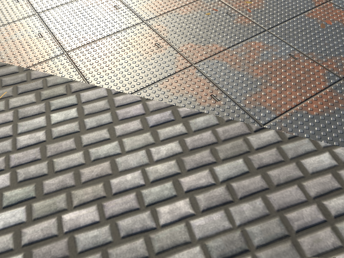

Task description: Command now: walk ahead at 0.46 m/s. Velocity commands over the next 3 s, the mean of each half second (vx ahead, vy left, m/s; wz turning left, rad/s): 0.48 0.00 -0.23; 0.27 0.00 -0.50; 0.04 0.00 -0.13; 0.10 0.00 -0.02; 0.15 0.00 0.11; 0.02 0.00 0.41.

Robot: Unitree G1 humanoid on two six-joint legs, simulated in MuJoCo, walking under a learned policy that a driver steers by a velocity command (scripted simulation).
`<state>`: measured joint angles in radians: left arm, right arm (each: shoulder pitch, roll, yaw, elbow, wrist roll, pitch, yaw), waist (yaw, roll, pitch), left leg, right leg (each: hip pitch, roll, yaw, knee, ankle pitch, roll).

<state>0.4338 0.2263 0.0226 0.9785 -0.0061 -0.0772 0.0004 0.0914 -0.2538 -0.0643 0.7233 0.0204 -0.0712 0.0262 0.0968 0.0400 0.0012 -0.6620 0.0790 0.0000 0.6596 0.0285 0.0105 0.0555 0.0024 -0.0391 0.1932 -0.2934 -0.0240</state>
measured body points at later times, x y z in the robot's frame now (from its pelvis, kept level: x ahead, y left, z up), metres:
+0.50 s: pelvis +0.27 +0.05 +0.00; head +0.28 +0.04 +0.45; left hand +0.45 +0.29 -0.11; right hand +0.26 -0.22 -0.13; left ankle +0.22 +0.14 -0.74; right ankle +0.41 -0.14 -0.67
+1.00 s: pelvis +0.48 -0.05 +0.00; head +0.52 -0.07 +0.45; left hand +0.70 +0.16 -0.10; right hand +0.50 -0.34 -0.12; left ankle +0.62 +0.10 -0.68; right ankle +0.49 -0.12 -0.74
